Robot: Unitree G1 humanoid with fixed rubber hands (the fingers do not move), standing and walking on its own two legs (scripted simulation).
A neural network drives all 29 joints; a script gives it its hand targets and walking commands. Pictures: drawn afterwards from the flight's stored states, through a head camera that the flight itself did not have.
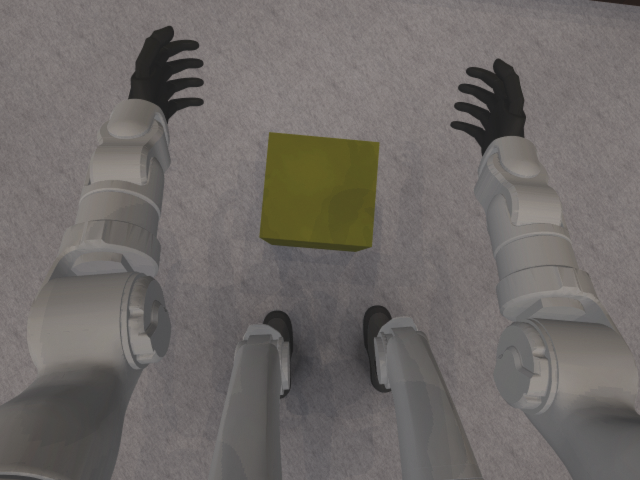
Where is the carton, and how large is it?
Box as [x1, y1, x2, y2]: [259, 132, 379, 251]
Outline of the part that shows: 269,132 259,237 271,244 356,251 371,246 379,142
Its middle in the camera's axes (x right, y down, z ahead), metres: -0.01 -0.09 +0.86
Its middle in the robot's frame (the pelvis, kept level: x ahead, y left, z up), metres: +0.49 +0.00 -0.51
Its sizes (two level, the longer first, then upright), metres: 0.210 0.200 0.250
